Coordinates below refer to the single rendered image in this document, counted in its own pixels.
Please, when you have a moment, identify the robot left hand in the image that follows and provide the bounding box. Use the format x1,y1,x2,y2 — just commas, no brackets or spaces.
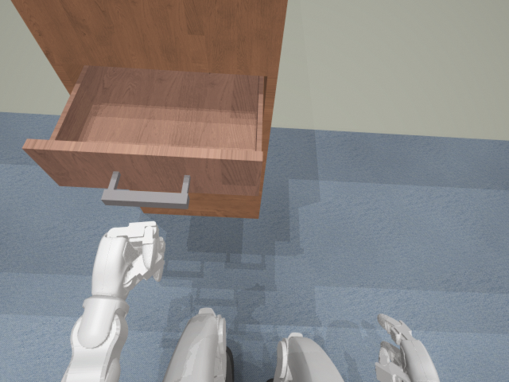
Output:
91,221,165,301

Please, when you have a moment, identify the handle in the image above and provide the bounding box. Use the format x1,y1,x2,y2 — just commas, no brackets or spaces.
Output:
101,171,191,209

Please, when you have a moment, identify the drawer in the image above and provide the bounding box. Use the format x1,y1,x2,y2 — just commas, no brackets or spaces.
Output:
22,65,264,196

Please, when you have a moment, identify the robot right hand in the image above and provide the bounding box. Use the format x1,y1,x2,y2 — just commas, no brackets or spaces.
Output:
375,314,440,382

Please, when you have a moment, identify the right robot thigh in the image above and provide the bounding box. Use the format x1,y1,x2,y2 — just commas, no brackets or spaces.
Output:
277,337,344,382

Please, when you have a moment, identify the cabinet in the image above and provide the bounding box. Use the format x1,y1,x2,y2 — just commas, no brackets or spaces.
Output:
11,0,288,219

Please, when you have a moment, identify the robot thigh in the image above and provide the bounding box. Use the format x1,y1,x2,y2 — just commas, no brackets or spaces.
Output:
277,337,344,382
162,314,226,382

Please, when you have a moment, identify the left robot forearm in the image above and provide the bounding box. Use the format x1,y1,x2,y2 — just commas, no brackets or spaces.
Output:
61,295,130,382

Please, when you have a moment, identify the left robot thigh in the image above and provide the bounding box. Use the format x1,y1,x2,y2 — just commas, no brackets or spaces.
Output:
162,314,226,382

